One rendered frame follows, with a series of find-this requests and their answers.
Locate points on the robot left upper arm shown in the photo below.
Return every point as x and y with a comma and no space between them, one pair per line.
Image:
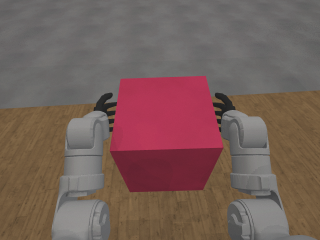
82,220

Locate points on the left robot forearm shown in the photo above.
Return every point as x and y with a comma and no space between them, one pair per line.
84,140

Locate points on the left robot hand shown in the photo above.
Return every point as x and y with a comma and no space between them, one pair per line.
100,106

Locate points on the robot right upper arm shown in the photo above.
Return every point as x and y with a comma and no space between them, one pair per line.
258,219

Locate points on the right robot hand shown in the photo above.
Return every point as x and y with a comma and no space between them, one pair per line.
227,106

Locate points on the right robot forearm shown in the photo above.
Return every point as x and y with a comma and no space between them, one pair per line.
249,148

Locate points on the carton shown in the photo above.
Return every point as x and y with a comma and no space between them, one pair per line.
165,134

